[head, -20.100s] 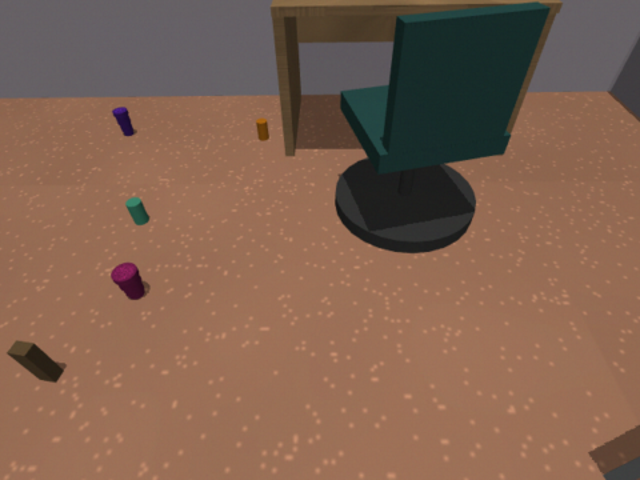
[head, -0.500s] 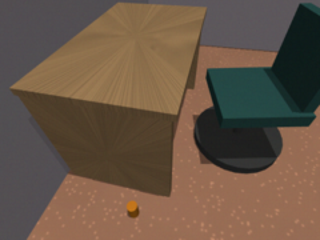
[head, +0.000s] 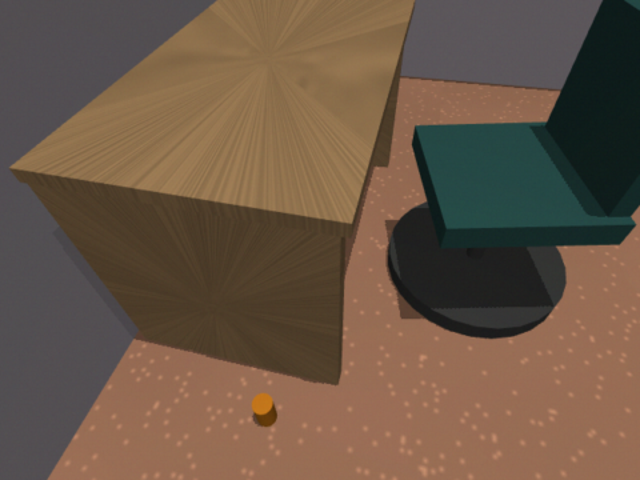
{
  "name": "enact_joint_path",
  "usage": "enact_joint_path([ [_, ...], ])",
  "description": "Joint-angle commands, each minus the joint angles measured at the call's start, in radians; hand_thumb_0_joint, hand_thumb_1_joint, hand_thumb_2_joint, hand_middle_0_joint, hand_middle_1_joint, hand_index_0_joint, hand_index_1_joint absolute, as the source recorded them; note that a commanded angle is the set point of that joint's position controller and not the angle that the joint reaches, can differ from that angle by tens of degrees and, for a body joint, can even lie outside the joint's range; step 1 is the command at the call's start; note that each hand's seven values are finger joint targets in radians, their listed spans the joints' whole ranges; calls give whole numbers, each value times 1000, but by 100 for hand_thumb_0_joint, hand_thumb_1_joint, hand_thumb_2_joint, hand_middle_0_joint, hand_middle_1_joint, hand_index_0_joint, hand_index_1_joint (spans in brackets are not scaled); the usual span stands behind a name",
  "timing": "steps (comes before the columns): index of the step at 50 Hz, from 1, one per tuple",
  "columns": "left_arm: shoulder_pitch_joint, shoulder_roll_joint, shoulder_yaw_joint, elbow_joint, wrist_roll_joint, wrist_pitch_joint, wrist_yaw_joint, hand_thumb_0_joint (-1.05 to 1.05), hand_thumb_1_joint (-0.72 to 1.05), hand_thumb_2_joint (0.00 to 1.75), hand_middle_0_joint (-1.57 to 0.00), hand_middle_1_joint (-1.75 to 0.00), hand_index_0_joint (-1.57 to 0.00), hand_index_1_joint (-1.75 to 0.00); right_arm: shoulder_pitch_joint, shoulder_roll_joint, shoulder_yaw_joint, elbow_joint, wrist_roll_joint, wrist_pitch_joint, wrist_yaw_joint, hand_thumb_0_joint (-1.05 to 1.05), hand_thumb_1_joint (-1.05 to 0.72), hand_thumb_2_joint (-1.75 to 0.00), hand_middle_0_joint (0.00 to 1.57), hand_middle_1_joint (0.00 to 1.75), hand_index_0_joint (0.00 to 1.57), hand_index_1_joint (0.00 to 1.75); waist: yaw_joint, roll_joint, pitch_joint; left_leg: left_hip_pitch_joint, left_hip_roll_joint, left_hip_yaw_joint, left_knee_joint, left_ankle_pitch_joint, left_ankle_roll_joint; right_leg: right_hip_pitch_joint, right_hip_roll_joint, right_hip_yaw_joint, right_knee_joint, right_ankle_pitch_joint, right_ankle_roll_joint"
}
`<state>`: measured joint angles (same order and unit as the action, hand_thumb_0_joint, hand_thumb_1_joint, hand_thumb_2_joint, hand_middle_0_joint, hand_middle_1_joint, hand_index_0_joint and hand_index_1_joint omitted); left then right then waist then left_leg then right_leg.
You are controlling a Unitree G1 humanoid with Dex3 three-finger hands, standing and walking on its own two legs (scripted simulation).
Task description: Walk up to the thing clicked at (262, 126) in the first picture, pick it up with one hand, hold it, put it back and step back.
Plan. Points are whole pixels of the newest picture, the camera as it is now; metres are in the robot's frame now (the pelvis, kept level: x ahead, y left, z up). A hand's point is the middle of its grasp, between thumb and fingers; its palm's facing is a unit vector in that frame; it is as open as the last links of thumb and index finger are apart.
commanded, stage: walk up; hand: left
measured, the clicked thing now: (264, 410) +0.46 +0.22 -0.72
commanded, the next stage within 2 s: none
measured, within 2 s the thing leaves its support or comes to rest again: neither
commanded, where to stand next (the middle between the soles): +0.07 +0.00 m, yaw -3 degrees
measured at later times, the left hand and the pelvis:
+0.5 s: hand out of the picture +0.00 +0.32 -0.17, palm faces +0.03 -0.91 -0.42, open 7.4 cm; pelvis -0.07 +0.03 -0.03, yaw +3 degrees
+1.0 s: hand out of the picture +0.06 +0.24 -0.16, palm faces -0.01 -0.92 -0.38, open 7.4 cm; pelvis -0.06 -0.01 -0.03, yaw +2 degrees
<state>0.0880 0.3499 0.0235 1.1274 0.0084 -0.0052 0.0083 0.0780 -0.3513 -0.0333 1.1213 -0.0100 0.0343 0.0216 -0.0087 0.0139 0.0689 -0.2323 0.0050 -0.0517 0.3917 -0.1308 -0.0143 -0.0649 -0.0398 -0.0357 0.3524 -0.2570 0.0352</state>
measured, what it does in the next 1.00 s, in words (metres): steps on the spot: left foot, then right foot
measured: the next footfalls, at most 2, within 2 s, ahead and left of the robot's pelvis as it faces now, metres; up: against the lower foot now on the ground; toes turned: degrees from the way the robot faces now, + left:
left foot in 0.44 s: -0.06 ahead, +0.16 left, +0.00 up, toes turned +1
right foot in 0.80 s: +0.09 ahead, -0.13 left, +0.00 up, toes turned +1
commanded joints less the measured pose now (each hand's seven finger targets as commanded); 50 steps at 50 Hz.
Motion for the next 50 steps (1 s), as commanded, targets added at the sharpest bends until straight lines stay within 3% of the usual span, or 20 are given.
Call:
enact_joint_path([
  [1, 4, 259, 63, -97, -24, -6, 41, 0, 90, 90, -20, -30, -20, -30, -27, -253, -66, -96, 6, -1, -9, 0, -90, -90, 20, 30, 20, 30, 0, 36, -112, 99, 106, -54, 69, 569, 87, -62, -68, 11, 129, 402, -55],
  [7, 145, 240, 78, -133, -15, 27, 42, 0, 90, 90, -20, -30, -20, -30, -95, -276, -100, -229, -7, 45, 1, 0, -90, -90, 20, 30, 20, 30, 42, 122, -201, -94, 160, -175, 130, 235, 181, -52, -33, 65, 343, -45, -119],
  [8, 171, 267, 89, -137, -10, 26, 44, 0, 90, 90, -20, -30, -20, -30, -117, -271, -102, -257, -11, 51, 3, 0, -90, -90, 20, 30, 20, 30, 59, 67, -181, -171, 109, -153, 210, 147, 167, -55, -89, 129, 299, -36, -152],
  [10, 101, 392, 121, -196, 16, 13, 47, 0, 90, 90, -20, -30, -20, -30, -110, -190, -88, -299, -20, 64, 3, 0, -90, -90, 20, 30, 20, 30, 89, -244, -66, -246, -109, -60, 649, -390, 25, -248, -450, 465, -85, 189, -324],
  [12, -24, 415, 129, -263, 33, -1, 57, 0, 90, 90, -20, -30, -20, -30, 6, -232, -107, -303, -29, 76, 7, 0, -90, -90, 20, 30, 20, 30, 9, -205, -35, -215, -43, -168, 883, -442, 11, -372, -490, 462, -24, 333, -379],
  [14, -104, 341, 126, -289, 36, 0, 57, 0, 90, 90, -20, -30, -20, -30, 99, -247, -126, -273, -6, 64, 18, 0, -90, -90, 20, 30, 20, 30, -55, -154, -54, -193, -52, -143, 893, -385, 9, -322, -335, 235, 68, 350, -303],
  [16, -41, 294, 107, -286, 49, -11, 51, 0, 90, 90, -20, -30, -20, -30, 104, -224, -111, -270, 2, 40, 21, 0, -90, -90, 20, 30, 20, 30, -14, -172, -128, -215, -43, -72, 675, -353, 0, -143, -225, 130, 131, 228, -223],
  [19, 25, 265, 100, -298, 72, -10, 20, 0, 90, 90, -20, -30, -20, -30, 105, -189, -89, -260, -9, -7, 14, 0, -90, -90, 20, 30, 20, 30, 39, -260, -197, -112, -34, 64, 220, -390, -9, -13, -167, 130, 165, -111, -194],
  [21, 43, 264, 96, -300, 53, 20, -2, 0, 90, 90, -20, -30, -20, -30, 251, -199, -104, -211, -29, -40, -7, 0, -90, -90, 20, 30, 20, 30, -54, -148, -180, 170, -30, 65, -142, -179, 1, -158, -122, 69, 461, -36, -161],
  [23, 145, 137, 62, -327, 37, 26, -7, 0, 90, 90, -20, -30, -20, -30, 239, -402, -135, -246, -59, -81, -28, 0, -90, -90, 20, 30, 20, 30, -5, 226, -64, 330, 331, -609, -105, -140, 118, -709, 88, 82, 794, -433, -61],
  [24, 41, 251, 91, -318, 39, 23, 5, 0, 90, 90, -20, -30, -20, -30, 226, -458, -144, -252, -26, -83, -27, 0, -90, -90, 20, 30, 20, 30, -57, 85, -15, 155, 419, -653, -148, -308, 261, -638, -4, 209, 724, -325, -72],
  [25, -42, 294, 95, -335, 41, 10, 0, 0, 90, 90, -20, -30, -20, -30, 181, -468, -147, -247, -17, -90, -29, 0, -90, -90, 20, 30, 20, 30, -49, 112, 84, 56, 440, -675, -195, -362, 310, -628, -35, 214, 719, -298, -68],
  [28, 94, 285, 113, -287, 15, 13, -33, 0, 90, 90, -20, -30, -20, -30, 161, -325, -107, -266, -21, -122, -47, 0, -90, -90, 20, 30, 20, 30, 10, 68, 85, 216, 253, -254, -45, 38, 198, -636, -15, 225, 660, -124, -58],
  [35, 88, 214, 98, -314, 4, 30, -46, 0, 90, 90, -20, -30, -20, -30, 128, -295, -97, -308, -8, -100, -63, 0, -90, -90, 20, 30, 20, 30, 15, 217, 43, -29, 218, -23, 50, 351, 171, -277, 9, 70, 426, -41, -47],
  [39, 159, 229, 102, -259, 6, 16, -31, 0, 90, 90, -20, -30, -20, -30, 97, -253, -76, -334, 13, -47, -60, 0, -90, -90, 20, 30, 20, 30, 54, 121, -32, -99, 119, 28, 323, 181, 123, -42, 61, 8, 173, 138, -65],
  [40, 179, 284, 116, -255, 12, 6, -25, 0, 90, 90, -20, -30, -20, -30, 156, -218, -63, -326, 21, -40, -60, 0, -90, -90, 20, 30, 20, 30, 60, -50, -75, -146, 57, 59, 495, 5, 90, 21, -2, 108, 126, 361, -83],
  [41, 189, 341, 130, -276, 16, -2, -18, 0, 90, 90, -20, -30, -20, -30, 221, -173, -48, -333, 30, -35, -61, 0, -90, -90, 20, 30, 20, 30, 38, -254, -128, -227, -59, 84, 711, -424, 49, 48, -229, 434, 44, 481, -179],
  [43, 94, 349, 121, -317, 15, 2, -9, 0, 90, 90, -20, -30, -20, -30, 254, -241, -67, -294, 25, -12, -78, 0, -90, -90, 20, 30, 20, 30, 20, -190, -134, -117, -17, -50, 771, -553, 44, -163, -328, 578, 1, 198, -322],
  [46, 50, 299, 103, -316, 14, -1, 7, 0, 90, 90, -20, -30, -20, -30, 238, -246, -70, -263, 25, -7, -61, 0, -90, -90, 20, 30, 20, 30, 6, -135, -123, -166, -4, -77, 743, -460, 44, -159, -205, 390, 34, 2, -231],
  [50, 120, 319, 117, -302, 13, -13, 34, 0, 90, 90, -20, -30, -20, -30, 210, -252, -72, -277, -15, 18, -40, 0, -90, -90, 20, 30, 20, 30, 43, -116, -128, -253, 2, -77, 659, -425, 23, -94, -233, 410, 50, -28, -250],
])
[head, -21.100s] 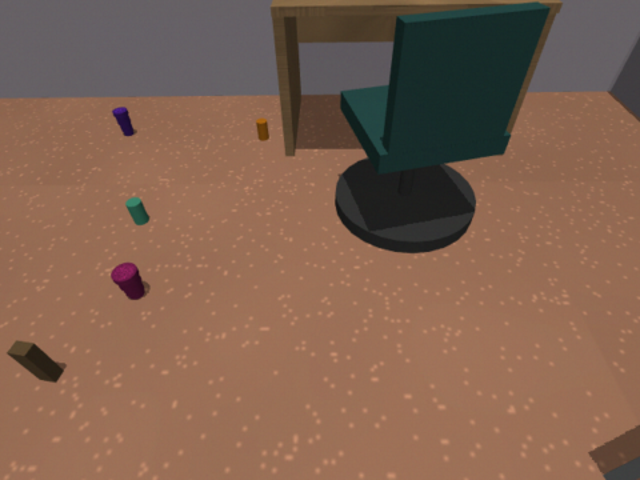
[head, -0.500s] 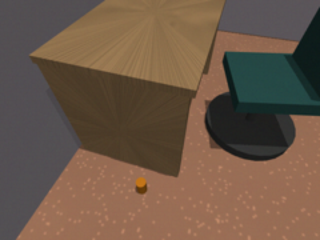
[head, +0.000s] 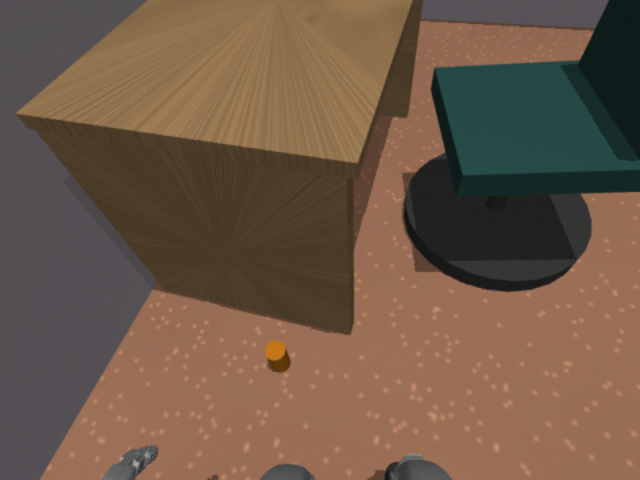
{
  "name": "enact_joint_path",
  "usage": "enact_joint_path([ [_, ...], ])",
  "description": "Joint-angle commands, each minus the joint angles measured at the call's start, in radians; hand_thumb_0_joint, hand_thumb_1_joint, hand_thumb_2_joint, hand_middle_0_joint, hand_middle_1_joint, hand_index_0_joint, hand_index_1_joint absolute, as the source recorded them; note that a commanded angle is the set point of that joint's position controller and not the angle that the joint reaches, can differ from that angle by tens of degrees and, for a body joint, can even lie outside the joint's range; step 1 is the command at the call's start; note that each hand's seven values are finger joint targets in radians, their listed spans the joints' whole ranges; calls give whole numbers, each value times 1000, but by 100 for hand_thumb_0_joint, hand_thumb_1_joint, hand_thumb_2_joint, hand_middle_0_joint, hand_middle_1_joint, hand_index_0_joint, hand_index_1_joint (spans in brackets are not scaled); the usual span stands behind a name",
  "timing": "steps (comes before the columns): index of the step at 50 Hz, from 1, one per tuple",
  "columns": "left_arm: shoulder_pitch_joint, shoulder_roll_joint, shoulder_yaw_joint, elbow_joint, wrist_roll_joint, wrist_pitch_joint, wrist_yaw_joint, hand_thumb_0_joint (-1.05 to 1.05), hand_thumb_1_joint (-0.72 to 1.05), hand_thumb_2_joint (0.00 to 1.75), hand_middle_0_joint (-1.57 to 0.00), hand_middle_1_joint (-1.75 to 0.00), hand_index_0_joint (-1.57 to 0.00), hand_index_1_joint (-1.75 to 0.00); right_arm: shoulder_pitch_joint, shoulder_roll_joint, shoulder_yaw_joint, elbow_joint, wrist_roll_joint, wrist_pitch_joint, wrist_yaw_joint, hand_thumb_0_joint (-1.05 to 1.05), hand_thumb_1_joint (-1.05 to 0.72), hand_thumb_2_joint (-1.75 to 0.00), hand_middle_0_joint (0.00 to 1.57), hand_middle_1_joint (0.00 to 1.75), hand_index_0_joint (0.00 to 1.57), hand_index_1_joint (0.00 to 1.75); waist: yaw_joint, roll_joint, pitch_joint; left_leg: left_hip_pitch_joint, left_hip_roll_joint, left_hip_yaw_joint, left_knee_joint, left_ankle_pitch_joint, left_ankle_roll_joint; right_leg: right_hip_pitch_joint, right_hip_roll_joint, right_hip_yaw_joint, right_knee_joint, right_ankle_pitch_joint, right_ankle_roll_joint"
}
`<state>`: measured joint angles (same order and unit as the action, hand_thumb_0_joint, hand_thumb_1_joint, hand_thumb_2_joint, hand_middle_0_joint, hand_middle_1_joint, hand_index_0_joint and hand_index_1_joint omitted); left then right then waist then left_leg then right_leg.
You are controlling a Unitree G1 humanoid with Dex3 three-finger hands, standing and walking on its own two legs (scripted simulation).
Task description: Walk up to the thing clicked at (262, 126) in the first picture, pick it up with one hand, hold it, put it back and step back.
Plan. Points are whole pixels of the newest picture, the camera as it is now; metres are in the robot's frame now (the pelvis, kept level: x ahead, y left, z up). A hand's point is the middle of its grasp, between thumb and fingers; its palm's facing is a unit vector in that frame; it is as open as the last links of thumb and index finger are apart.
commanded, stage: walk up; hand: left
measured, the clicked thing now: (278, 357) +0.52 +0.22 -0.69
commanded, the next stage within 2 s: stand in 1.18 s
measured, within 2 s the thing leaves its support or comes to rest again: neither
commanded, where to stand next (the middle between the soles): +0.12 +0.01 m, yaw -4 degrees
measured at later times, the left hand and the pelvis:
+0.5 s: hand out of the picture +0.01 +0.33 -0.14, palm faces -0.09 -0.92 -0.38, open 7.4 cm; pelvis -0.03 +0.04 +0.01, yaw -3 degrees
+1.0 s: hand out of the picture +0.11 +0.26 -0.09, palm faces -0.05 -0.86 -0.50, open 7.4 cm; pelvis +0.00 -0.01 +0.01, yaw -3 degrees
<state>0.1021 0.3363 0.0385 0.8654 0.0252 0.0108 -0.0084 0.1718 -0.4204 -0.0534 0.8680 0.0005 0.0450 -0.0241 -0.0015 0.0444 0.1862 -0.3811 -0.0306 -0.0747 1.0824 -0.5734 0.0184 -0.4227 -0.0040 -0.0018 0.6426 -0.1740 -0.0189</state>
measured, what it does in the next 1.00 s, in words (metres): steps on the spot: left foot, then right foot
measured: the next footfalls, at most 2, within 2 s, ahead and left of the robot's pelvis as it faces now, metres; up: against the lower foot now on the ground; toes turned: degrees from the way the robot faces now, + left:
left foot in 0.18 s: +0.02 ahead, +0.15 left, +0.00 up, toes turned +1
right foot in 0.68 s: +0.05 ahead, -0.12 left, +0.00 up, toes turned -4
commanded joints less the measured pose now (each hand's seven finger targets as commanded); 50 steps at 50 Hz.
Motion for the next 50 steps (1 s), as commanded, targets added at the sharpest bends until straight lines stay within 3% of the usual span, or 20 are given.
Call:
enact_joint_path([
  [1, 100, 346, 107, -43, -3, -31, 55, 0, 90, 90, -20, -30, -20, -30, 111, -182, -52, -29, -31, 11, 11, 0, -90, -90, 20, 30, 20, 30, 35, -164, -238, -97, 45, -48, -62, 25, -15, 249, -286, 372, -241, -90, -204],
  [5, 48, 349, 109, -62, -3, -30, 57, 0, 90, 90, -20, -30, -20, -30, 116, -179, -60, -23, -35, 6, 33, 0, -90, -90, 20, 30, 20, 30, 19, -233, -224, 4, 44, 22, -216, 40, -10, 131, -291, 328, -226, -96, -200],
  [9, -25, 299, 88, -86, -7, -6, 45, 0, 90, 90, -20, -30, -20, -30, 193, -184, -78, 14, -40, -7, 46, 0, -90, -90, 20, 30, 20, 30, -33, -174, -212, 234, 31, 46, -469, 213, 23, -122, -195, 215, -111, -289, -94],
  [10, -22, 257, 75, -90, -13, -1, 45, 0, 90, 90, -20, -30, -20, -30, 187, -231, -89, 6, -52, -12, 44, 0, -90, -90, 20, 30, 20, 30, -45, 0, -187, 184, 135, -163, -622, 37, 67, -192, -86, 179, 50, -400, -62],
  [11, -15, 239, 70, -89, -22, 2, 49, 0, 90, 90, -20, -30, -20, -30, 87, -318, -104, -45, -52, -17, 40, 0, -90, -90, 20, 30, 20, 30, -41, 209, -134, 24, 358, -488, -847, -202, 158, -207, 78, 40, 319, -410, -19],
  [12, -35, 304, 95, -66, -8, 0, 59, 0, 90, 90, -20, -30, -20, -30, 14, -359, -109, -64, -51, -23, 38, 0, -90, -90, 20, 30, 20, 30, -52, 171, -68, -156, 426, -579, -897, -188, 231, -116, 71, 167, 471, -441, -20],
  [13, -6, 316, 100, -49, -12, -1, 54, 0, 90, 90, -20, -30, -20, -30, -35, -319, -99, -74, -51, -31, 31, 0, -90, -90, 20, 30, 20, 30, -15, 95, -32, -172, 415, -515, -858, -87, 242, -95, 58, 189, 531, -397, -22],
  [15, 86, 280, 91, -2, -25, 5, 38, 0, 90, 90, -20, -30, -20, -30, -69, -226, -69, -76, -45, -53, 12, 0, -90, -90, 20, 30, 20, 30, 41, -29, -72, -16, 271, -270, -736, 165, 151, -145, 76, 218, 558, -258, -20],
  [18, 140, 265, 78, 12, -16, -3, 16, 0, 90, 90, -20, -30, -20, -30, 29, -225, -76, -40, -33, -88, 10, 0, -90, -90, 20, 30, 20, 30, 1, 33, -179, 270, 250, -247, -745, 37, 93, -207, 45, 186, 420, -198, 9],
  [24, 63, 322, 80, -43, 11, -53, -19, 0, 90, 90, -20, -30, -20, -30, 190, -291, -108, -47, -43, -101, 39, 0, -90, -90, 20, 30, 20, 30, -101, 118, -139, 457, 373, -343, -806, -108, 249, -287, 1, 98, 216, -361, 26],
  [29, 124, 292, 71, -30, 1, -79, -36, 0, 90, 90, -20, -30, -20, -30, 166, -279, -99, -78, -37, -106, 55, 0, -90, -90, 20, 30, 20, 30, -69, 161, -67, 296, 322, -184, -798, 113, 219, -101, -18, 2, 77, -303, 6],
  [33, 371, 266, 81, 58, -8, -99, 0, 0, 90, 90, -20, -30, -20, -30, 16, -177, -57, -125, -23, -70, 57, 0, -90, -90, 20, 30, 20, 30, 87, 72, -151, 10, 170, 69, -454, 353, 101, 362, 27, -61, -203, -8, 17],
  [34, 381, 326, 98, 61, 1, -101, 16, 0, 90, 90, -20, -30, -20, -30, 46, -92, -31, -135, -11, -61, 53, 0, -90, -90, 20, 30, 20, 30, 87, -138, -154, -130, 84, 127, -262, 208, 35, 418, -87, 182, -278, -57, -3],
  [35, 339, 401, 107, 18, 9, -109, 30, 0, 90, 90, -20, -30, -20, -30, 68, -69, -17, -149, -8, -50, 45, 0, -90, -90, 20, 30, 20, 30, 61, -220, -145, -240, 6, 48, -144, 14, -11, 375, -317, 540, -392, -121, -82],
  [36, 265, 434, 106, -8, 7, -99, 38, 0, 90, 90, -20, -30, -20, -30, 74, -165, -48, -124, -11, -32, 34, 0, -90, -90, 20, 30, 20, 30, 48, -86, -132, -179, 49, -48, -69, 1, -8, 260, -389, 602, -421, -304, -166],
  [37, 210, 431, 103, -25, 5, -95, 40, 0, 90, 90, -20, -30, -20, -30, 118, -194, -61, -103, -15, -27, 33, 0, -90, -90, 20, 30, 20, 30, 21, -82, -100, -163, 78, -55, -41, 0, -3, 203, -398, 582, -400, -323, -225],
  [41, 159, 350, 86, -31, -13, -102, 53, 0, 90, 90, -20, -30, -20, -30, 201, -182, -60, -28, -9, -16, 35, 0, -90, -90, 20, 30, 20, 30, -14, -134, -118, -117, 67, -108, -66, 130, -13, 207, -263, 262, -296, 73, -124],
  [45, 150, 336, 88, -51, -19, -96, 65, 0, 90, 90, -20, -30, -20, -30, 183, -173, -63, -40, -12, 5, 31, 0, -90, -90, 20, 30, 20, 30, 1, -193, -130, -79, 17, -119, 26, 164, -31, 164, -273, 177, -214, 450, -156],
  [47, 124, 308, 83, -67, -19, -90, 64, 0, 90, 90, -20, -30, -20, -30, 162, -169, -61, -42, -6, 2, 25, 0, -90, -90, 20, 30, 20, 30, 5, -209, -141, -77, 6, -102, 18, 172, -37, 170, -262, 139, -193, 520, -167],
  [50, 104, 300, 82, -87, -7, -78, 59, 0, 90, 90, -20, -30, -20, -30, 147, -171, -60, -45, 0, -6, 17, 0, -90, -90, 20, 30, 20, 30, 20, -252, -174, -70, 9, -57, -77, 171, -42, 209, -254, 133, -162, 426, -172],
])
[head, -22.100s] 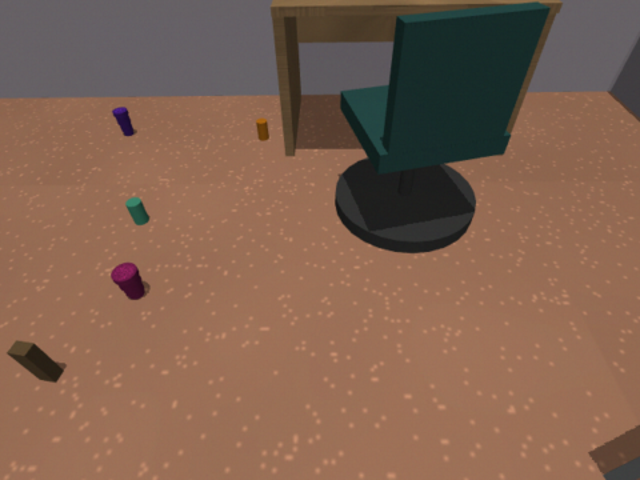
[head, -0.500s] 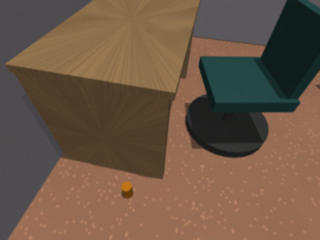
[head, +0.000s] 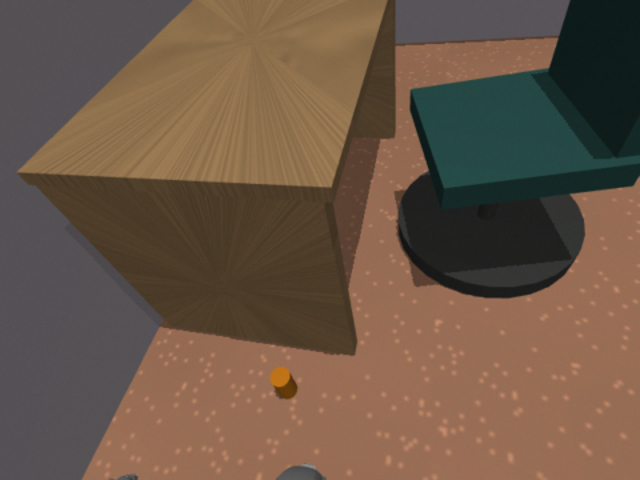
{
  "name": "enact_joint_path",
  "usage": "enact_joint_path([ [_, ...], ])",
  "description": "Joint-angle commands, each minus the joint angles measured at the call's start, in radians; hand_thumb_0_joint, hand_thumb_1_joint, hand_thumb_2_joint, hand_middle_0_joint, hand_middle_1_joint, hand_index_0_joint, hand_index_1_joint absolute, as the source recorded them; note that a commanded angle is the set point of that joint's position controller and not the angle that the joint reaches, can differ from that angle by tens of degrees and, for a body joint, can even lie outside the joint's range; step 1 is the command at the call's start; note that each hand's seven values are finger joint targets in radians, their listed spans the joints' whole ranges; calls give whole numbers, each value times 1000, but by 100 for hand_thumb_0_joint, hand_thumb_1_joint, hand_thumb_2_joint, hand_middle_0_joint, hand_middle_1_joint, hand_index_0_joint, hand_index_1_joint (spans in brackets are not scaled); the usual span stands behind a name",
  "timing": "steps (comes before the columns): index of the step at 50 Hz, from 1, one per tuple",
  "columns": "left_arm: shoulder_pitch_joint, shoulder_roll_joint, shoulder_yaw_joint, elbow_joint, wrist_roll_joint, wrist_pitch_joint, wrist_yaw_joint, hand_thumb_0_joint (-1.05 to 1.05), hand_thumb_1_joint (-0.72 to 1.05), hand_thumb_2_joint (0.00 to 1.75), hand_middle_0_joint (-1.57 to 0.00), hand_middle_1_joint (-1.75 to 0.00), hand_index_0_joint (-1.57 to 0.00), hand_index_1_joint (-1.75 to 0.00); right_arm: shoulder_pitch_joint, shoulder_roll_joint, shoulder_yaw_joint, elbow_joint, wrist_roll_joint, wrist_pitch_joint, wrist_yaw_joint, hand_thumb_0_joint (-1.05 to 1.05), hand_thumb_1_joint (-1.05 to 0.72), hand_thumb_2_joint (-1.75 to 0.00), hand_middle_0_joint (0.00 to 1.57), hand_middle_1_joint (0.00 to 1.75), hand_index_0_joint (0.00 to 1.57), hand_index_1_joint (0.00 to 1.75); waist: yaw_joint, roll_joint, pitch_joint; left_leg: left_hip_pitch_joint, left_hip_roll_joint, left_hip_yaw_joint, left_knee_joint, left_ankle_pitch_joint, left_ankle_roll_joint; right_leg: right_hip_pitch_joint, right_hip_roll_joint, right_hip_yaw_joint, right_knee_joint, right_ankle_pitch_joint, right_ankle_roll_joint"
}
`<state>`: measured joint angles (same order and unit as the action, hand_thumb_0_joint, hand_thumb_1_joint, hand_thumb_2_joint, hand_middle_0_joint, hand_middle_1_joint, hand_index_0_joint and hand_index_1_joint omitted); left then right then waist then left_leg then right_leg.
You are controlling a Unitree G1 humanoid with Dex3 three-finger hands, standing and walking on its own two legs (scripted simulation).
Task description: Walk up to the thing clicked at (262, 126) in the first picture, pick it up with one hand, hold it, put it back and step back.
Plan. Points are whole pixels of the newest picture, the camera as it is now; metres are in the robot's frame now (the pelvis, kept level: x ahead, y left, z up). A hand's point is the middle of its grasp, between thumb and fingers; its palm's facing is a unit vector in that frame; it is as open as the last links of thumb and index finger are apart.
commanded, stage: walk up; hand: left
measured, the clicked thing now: (284, 383) +0.50 +0.26 -0.71
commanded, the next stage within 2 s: stand in 0.18 s
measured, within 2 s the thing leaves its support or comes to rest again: neither
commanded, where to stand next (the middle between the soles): +0.12 +0.04 m, yaw -1 degrees
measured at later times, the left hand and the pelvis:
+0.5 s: hand out of the picture +0.05 +0.28 -0.15, palm faces -0.01 -0.95 -0.32, open 7.4 cm; pelvis -0.02 +0.03 +0.01, yaw +1 degrees
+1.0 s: hand out of the picture +0.05 +0.27 -0.14, palm faces -0.01 -0.94 -0.35, open 7.4 cm; pelvis -0.02 +0.01 +0.02, yaw +2 degrees
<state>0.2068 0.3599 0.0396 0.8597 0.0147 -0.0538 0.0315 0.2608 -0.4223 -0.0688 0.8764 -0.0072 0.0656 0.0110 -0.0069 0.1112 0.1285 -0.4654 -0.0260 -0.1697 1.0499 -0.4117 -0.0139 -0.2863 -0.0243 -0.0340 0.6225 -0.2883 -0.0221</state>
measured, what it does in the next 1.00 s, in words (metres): steps on the spot: left foot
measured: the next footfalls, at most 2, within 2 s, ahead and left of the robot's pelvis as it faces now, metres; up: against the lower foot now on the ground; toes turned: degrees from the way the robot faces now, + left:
left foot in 0.16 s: +0.04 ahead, +0.16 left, +0.00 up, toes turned +1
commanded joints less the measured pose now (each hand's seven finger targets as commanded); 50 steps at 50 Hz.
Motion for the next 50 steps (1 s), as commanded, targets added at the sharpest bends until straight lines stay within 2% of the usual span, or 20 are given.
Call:
enact_joint_path([
  [1, -8, 274, 82, -81, 6, -8, 17, 0, 90, 90, -20, -30, -20, -30, 49, -167, -42, -51, 8, -32, -18, 0, -90, -90, 20, 30, 20, 30, 28, -333, -125, 12, 14, 58, -100, 3, -8, 94, -231, 159, -132, 503, -171],
  [3, -2, 283, 83, -80, 7, 2, 13, 0, 90, 90, -20, -30, -20, -30, 29, -159, -35, -51, 8, -47, -16, 0, -90, -90, 20, 30, 20, 30, 46, -347, -163, 49, 24, 124, -229, -20, -5, 144, -229, 157, -82, 479, -177],
  [4, -23, 299, 86, -84, 4, 8, 9, 0, 90, 90, -20, -30, -20, -30, 43, -155, -35, -46, 4, -54, -16, 0, -90, -90, 20, 30, 20, 30, 31, -366, -182, 86, 32, 155, -290, -25, -2, 133, -251, 166, -53, 489, -186],
  [7, -27, 291, 68, -77, -15, 24, 7, 0, 90, 90, -20, -30, -20, -30, 63, -159, -44, -23, -16, -72, -15, 0, -90, -90, 20, 30, 20, 30, -3, -265, -185, 254, -4, 182, -578, 173, 30, 30, -212, 139, 103, 437, -124],
  [8, -6, 256, 57, -73, -19, 29, 9, 0, 90, 90, -20, -30, -20, -30, 48, -190, -55, -34, -36, -76, -15, 0, -90, -90, 20, 30, 20, 30, -4, -170, -188, 312, 62, 56, -614, 244, 64, -56, -169, 116, 183, 311, -75],
  [9, 26, 129, 20, -76, -20, 34, -2, 0, 90, 90, -20, -30, -20, -30, 18, -245, -53, -47, -27, -102, -21, 0, -90, -90, 20, 30, 20, 30, 21, 56, -232, 422, 339, -310, -707, 410, 108, -213, -9, 19, 283, -144, 5],
  [10, -90, 204, 38, -89, -17, 39, 12, 0, 90, 90, -20, -30, -20, -30, 16, -290, -54, -21, -25, -117, -26, 0, -90, -90, 20, 30, 20, 30, -27, -20, -208, 304, 382, -340, -667, 448, 236, -168, 1, 127, 303, -319, 8],
  [11, -98, 223, 37, -75, -19, 38, 14, 0, 90, 90, -20, -30, -20, -30, -28, -281, -58, -1, -31, -119, -29, 0, -90, -90, 20, 30, 20, 30, -2, 19, -157, 229, 385, -366, -667, 341, 270, -161, -22, 146, 299, -308, 13],
  [12, -91, 238, 41, -52, -17, 36, 6, 0, 90, 90, -20, -30, -20, -30, -73, -219, -50, -13, -18, -118, -25, 0, -90, -90, 20, 30, 20, 30, 5, 16, -115, 253, 318, -235, -673, 321, 238, -156, -35, 137, 280, -287, 9],
  [13, -81, 229, 43, -28, -19, 36, -2, 0, 90, 90, -20, -30, -20, -30, -85, -174, -31, -17, -16, -117, -26, 0, -90, -90, 20, 30, 20, 30, -1, 34, -111, 299, 265, -145, -663, 397, 196, -156, -19, 138, 259, -261, 2],
  [14, -56, 220, 38, -9, -26, 32, -8, 0, 90, 90, -20, -30, -20, -30, -103, -154, -22, -16, -15, -119, -32, 0, -90, -90, 20, 30, 20, 30, 4, 67, -154, 402, 256, -88, -628, 541, 175, -162, -21, 117, 208, -245, 2],
  [17, -41, 192, 24, 20, -31, 24, -8, 0, 90, 90, -20, -30, -20, -30, -131, -180, -25, 1, -7, -114, -34, 0, -90, -90, 20, 30, 20, 30, 14, 128, -182, 409, 224, -31, -568, 710, 152, -25, -13, 58, -19, -166, 24],
  [19, -4, 191, 22, 73, -18, 17, -10, 0, 90, 90, -20, -30, -20, -30, -159, -169, -21, 16, 2, -100, -30, 0, -90, -90, 20, 30, 20, 30, 33, 84, -158, 289, 199, 16, -555, 582, 104, 148, -17, 55, -210, 126, 19],
  [21, -63, 261, 28, 71, 3, 9, -9, 0, 90, 90, -20, -30, -20, -30, -135, -127, -8, 20, 18, -96, -29, 0, -90, -90, 20, 30, 20, 30, -4, -87, -179, 220, 131, 54, -549, 412, 40, 245, -117, 188, -188, 427, -24],
  [22, -107, 267, 24, 79, -1, 12, -12, 0, 90, 90, -20, -30, -20, -30, -142, -134, -2, 40, 18, -93, -28, 0, -90, -90, 20, 30, 20, 30, -23, -82, -149, 274, 112, 68, -633, 288, 47, 129, -107, 172, -174, 293, -34],
  [24, -121, 218, 6, 107, -4, 26, -28, 0, 90, 90, -20, -30, -20, -30, -181, -163, -4, 68, 9, -92, -21, 0, -90, -90, 20, 30, 20, 30, -6, -62, -81, 297, 152, 11, -737, 39, 56, 31, -62, 137, -225, -31, -17],
  [26, -109, 189, -7, 124, -10, 23, -36, 0, 90, 90, -20, -30, -20, -30, -240, -183, -8, 83, 0, -93, -10, 0, -90, -90, 20, 30, 20, 30, 18, -49, -69, 242, 157, 2, -749, -47, 55, 78, -64, 130, -269, -44, -5],
  [29, -117, 224, 1, 152, -3, 15, -40, 0, 90, 90, -20, -30, -20, -30, -201, -148, 4, 111, 0, -91, -3, 0, -90, -90, 20, 30, 20, 30, -5, -121, -38, 255, 144, 21, -756, -9, 43, 48, -81, 161, -314, -74, -5],
  [37, -145, 221, -3, 181, -7, 0, -34, 0, 90, 90, -20, -30, -20, -30, -207, -132, 11, 160, -1, -103, 4, 0, -90, -90, 20, 30, 20, 30, -6, -165, -119, 345, 132, 60, -733, 202, 34, 82, -107, 168, -363, 12, -1],
  [50, -155, 235, 5, 202, -7, 12, -33, 0, 90, 90, -20, -30, -20, -30, -189, -135, 21, 208, -7, -95, -2, 0, -90, -90, 20, 30, 20, 30, 7, -122, -126, 287, 136, 67, -758, 188, 24, 129, -105, 156, -358, 2, 5],
])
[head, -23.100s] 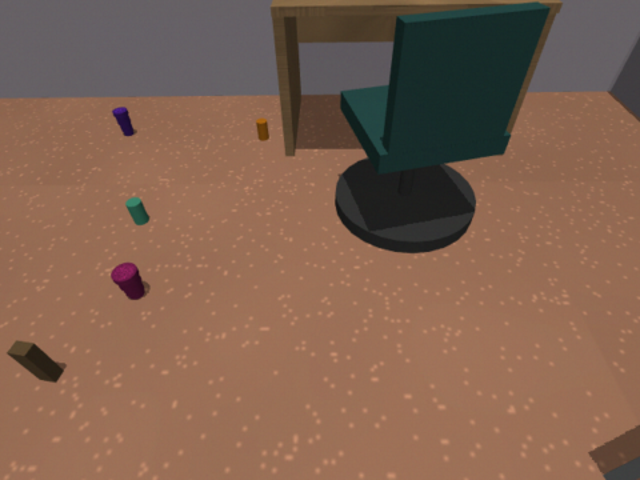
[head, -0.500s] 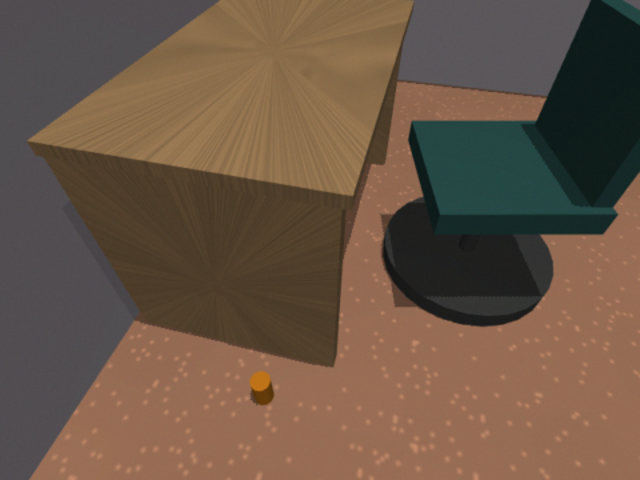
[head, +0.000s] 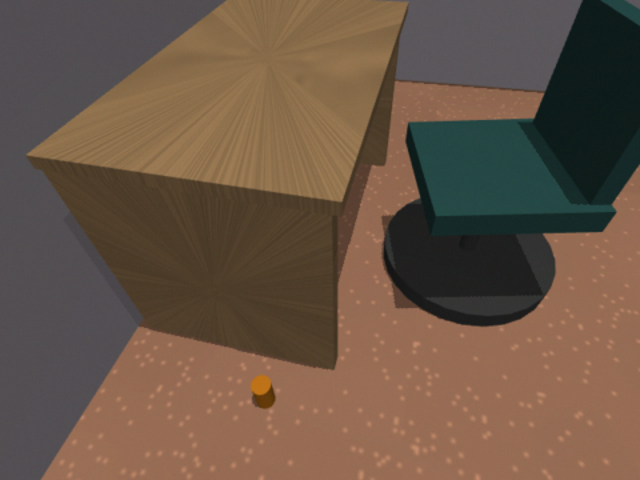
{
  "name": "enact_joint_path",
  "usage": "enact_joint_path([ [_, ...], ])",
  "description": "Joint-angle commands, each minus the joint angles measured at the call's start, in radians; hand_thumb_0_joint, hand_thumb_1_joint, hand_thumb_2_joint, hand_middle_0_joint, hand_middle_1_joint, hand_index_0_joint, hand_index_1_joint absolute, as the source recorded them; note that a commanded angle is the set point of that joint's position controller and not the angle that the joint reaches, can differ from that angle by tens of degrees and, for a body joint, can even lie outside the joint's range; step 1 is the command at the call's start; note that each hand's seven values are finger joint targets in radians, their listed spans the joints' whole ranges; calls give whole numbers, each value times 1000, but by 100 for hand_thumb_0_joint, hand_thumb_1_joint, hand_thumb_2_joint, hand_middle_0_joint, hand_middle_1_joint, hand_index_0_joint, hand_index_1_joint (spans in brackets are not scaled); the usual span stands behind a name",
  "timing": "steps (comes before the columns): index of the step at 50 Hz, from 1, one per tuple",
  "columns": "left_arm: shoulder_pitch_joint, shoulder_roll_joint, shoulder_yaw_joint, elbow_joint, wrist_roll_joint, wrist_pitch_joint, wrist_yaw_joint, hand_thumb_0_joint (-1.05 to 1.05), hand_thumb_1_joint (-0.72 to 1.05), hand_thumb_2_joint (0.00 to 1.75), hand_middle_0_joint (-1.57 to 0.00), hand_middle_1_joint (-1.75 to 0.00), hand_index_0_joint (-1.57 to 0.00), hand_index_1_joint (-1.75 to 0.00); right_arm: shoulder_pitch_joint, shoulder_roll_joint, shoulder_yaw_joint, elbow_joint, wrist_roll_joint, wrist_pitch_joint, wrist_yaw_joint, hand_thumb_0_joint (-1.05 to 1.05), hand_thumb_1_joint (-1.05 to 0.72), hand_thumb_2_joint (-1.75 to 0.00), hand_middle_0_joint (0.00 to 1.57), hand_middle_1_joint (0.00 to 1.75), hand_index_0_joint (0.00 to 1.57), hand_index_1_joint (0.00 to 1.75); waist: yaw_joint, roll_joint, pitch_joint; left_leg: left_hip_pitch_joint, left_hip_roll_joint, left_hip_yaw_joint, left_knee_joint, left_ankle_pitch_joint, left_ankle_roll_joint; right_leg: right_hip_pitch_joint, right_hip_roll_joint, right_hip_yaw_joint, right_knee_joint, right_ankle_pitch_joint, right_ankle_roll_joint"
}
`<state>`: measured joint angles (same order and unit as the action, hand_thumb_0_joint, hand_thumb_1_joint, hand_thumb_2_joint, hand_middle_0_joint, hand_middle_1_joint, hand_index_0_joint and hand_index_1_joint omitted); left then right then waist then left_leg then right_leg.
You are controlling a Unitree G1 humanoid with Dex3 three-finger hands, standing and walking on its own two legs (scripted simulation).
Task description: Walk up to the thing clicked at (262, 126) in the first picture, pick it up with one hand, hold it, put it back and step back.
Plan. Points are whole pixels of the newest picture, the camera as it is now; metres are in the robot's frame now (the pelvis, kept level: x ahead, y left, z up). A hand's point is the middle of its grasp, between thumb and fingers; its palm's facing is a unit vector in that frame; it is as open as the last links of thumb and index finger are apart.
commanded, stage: stand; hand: left
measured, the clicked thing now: (263, 392) +0.53 +0.24 -0.72
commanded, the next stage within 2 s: rise first in 1.78 s
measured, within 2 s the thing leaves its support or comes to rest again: neither
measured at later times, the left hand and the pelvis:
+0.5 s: hand out of the picture +0.12 +0.26 -0.15, palm faces -0.03 -0.94 -0.34, open 7.4 cm; pelvis +0.02 +0.01 +0.00, yaw +0 degrees
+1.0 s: hand out of the picture +0.10 +0.26 -0.15, palm faces -0.03 -0.94 -0.34, open 7.4 cm; pelvis +0.02 +0.01 +0.00, yaw +0 degrees
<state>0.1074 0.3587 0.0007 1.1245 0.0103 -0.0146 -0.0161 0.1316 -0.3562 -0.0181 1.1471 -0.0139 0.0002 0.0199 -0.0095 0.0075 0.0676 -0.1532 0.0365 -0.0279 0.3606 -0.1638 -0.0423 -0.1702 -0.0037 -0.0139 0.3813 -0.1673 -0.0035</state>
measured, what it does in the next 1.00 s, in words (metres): stands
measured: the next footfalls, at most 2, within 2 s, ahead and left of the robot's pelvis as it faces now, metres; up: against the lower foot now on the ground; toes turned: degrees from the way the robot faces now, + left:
none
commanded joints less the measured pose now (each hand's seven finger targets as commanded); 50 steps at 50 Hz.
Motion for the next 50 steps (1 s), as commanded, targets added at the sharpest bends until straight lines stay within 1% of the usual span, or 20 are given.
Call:
enact_joint_path([
  [1, -56, 229, 43, -60, -4, -27, 15, 0, 90, 90, -20, -30, -20, -30, -63, -203, -30, -62, 2, -31, -11, 0, -90, -90, 20, 30, 20, 30, 11, -7, -82, -21, 79, -80, -73, -20, 53, 40, -123, 126, -103, -62, -14],
  [2, -50, 230, 42, -58, -7, -29, 16, 0, 90, 90, -20, -30, -20, -30, -62, -204, -30, -62, 2, -32, -11, 0, -90, -90, 20, 30, 20, 30, 14, -7, -87, -13, 78, -79, -72, -1, 50, 43, -126, 125, -103, -45, -14],
  [3, -49, 226, 41, -57, -6, -30, 15, 0, 90, 90, -20, -30, -20, -30, -64, -204, -29, -61, 2, -34, -13, 0, -90, -90, 20, 30, 20, 30, 10, -9, -108, 10, 83, -74, -63, 44, 49, 48, -127, 122, -95, 25, -16],
  [5, -54, 225, 41, -57, -6, -30, 16, 0, 90, 90, -20, -30, -20, -30, -57, -205, -26, -56, 3, -35, -16, 0, -90, -90, 20, 30, 20, 30, 7, 2, -111, 7, 86, -73, -61, 72, 48, 65, -123, 112, -84, 81, -14],
  [7, -58, 222, 41, -56, -8, -28, 16, 0, 90, 90, -20, -30, -20, -30, -61, -209, -24, -55, 5, -37, -19, 0, -90, -90, 20, 30, 20, 30, 11, 7, -133, 18, 94, -72, -60, 142, 45, 95, -127, 103, -62, 158, -15],
  [11, -62, 209, 35, -51, -7, -23, 15, 0, 90, 90, -20, -30, -20, -30, -68, -216, -21, -50, 7, -32, -22, 0, -90, -90, 20, 30, 20, 30, 8, 14, -96, 8, 92, -73, -73, 75, 43, 63, -120, 104, -90, 85, -10],
  [13, -69, 216, 38, -51, -5, -23, 17, 0, 90, 90, -20, -30, -20, -30, -70, -205, -17, -51, 6, -31, -21, 0, -90, -90, 20, 30, 20, 30, 7, -3, -93, 9, 91, -72, -78, 75, 41, 61, -121, 102, -92, 79, -10],
  [15, -68, 213, 38, -52, -5, -25, 18, 0, 90, 90, -20, -30, -20, -30, -70, -214, -21, -54, 6, -32, -22, 0, -90, -90, 20, 30, 20, 30, 6, -5, -124, 39, 96, -68, -64, 139, 44, 79, -125, 98, -83, 156, -9],
  [19, -74, 212, 39, -53, -6, -26, 19, 0, 90, 90, -20, -30, -20, -30, -73, -212, -21, -55, 6, -31, -24, 0, -90, -90, 20, 30, 20, 30, 2, -13, -129, 47, 98, -64, -62, 167, 44, 92, -126, 93, -83, 187, -7],
  [21, -72, 203, 38, -47, -8, -23, 19, 0, 90, 90, -20, -30, -20, -30, -82, -215, -18, -55, 6, -30, -24, 0, -90, -90, 20, 30, 20, 30, 8, -2, -101, 25, 97, -70, -78, 128, 44, 82, -121, 90, -93, 135, -4],
  [22, -71, 203, 38, -49, -5, -23, 19, 0, 90, 90, -20, -30, -20, -30, -84, -217, -19, -58, 5, -31, -25, 0, -90, -90, 20, 30, 20, 30, 7, 2, -110, 32, 99, -67, -75, 145, 47, 92, -124, 93, -92, 158, -5],
  [24, -68, 208, 40, -46, -6, -23, 19, 0, 90, 90, -20, -30, -20, -30, -86, -210, -19, -60, 3, -31, -24, 0, -90, -90, 20, 30, 20, 30, 8, -7, -92, 25, 95, -67, -83, 108, 44, 73, -122, 94, -102, 112, -5],
  [25, -79, 209, 41, -50, -4, -22, 19, 0, 90, 90, -20, -30, -20, -30, -92, -213, -20, -65, 3, -33, -24, 0, -90, -90, 20, 30, 20, 30, 6, -4, -115, 44, 99, -66, -77, 150, 45, 89, -125, 91, -89, 152, -8],
  [26, -66, 207, 40, -48, -6, -23, 19, 0, 90, 90, -20, -30, -20, -30, -93, -214, -20, -62, 6, -34, -23, 0, -90, -90, 20, 30, 20, 30, 12, 3, -125, 62, 102, -67, -73, 169, 44, 87, -126, 92, -90, 167, -9],
  [29, -64, 206, 39, -51, -5, -24, 19, 0, 90, 90, -20, -30, -20, -30, -93, -213, -20, -65, 6, -37, -24, 0, -90, -90, 20, 30, 20, 30, 6, -4, -136, 75, 101, -62, -70, 214, 43, 94, -126, 86, -85, 213, -5],
  [32, -68, 202, 39, -48, -4, -20, 20, 0, 90, 90, -20, -30, -20, -30, -97, -212, -19, -61, 5, -33, -25, 0, -90, -90, 20, 30, 20, 30, 9, 8, -116, 48, 100, -64, -81, 146, 47, 93, -125, 86, -94, 154, -5],
  [35, -64, 207, 40, -46, -5, -17, 19, 0, 90, 90, -20, -30, -20, -30, -99, -215, -21, -64, 4, -31, -24, 0, -90, -90, 20, 30, 20, 30, 10, -2, -100, 44, 97, -64, -90, 123, 46, 78, -121, 87, -100, 115, -6],
  [39, -55, 214, 41, -42, -4, -20, 21, 0, 90, 90, -20, -30, -20, -30, -96, -208, -20, -66, 6, -30, -23, 0, -90, -90, 20, 30, 20, 30, 10, -12, -101, 47, 93, -68, -92, 122, 48, 78, -123, 86, -100, 110, -8],
  [43, -46, 210, 38, -47, -4, -23, 21, 0, 90, 90, -20, -30, -20, -30, -100, -217, -22, -65, 7, -32, -23, 0, -90, -90, 20, 30, 20, 30, 11, 2, -131, 79, 96, -63, -72, 175, 50, 82, -128, 86, -96, 176, -10],
  [50, -48, 210, 38, -46, -4, -19, 23, 0, 90, 90, -20, -30, -20, -30, -81, -212, -18, -63, 7, -27, -24, 0, -90, -90, 20, 30, 20, 30, 7, 0, -94, 41, 94, -64, -89, 119, 50, 81, -125, 89, -104, 123, -7],
])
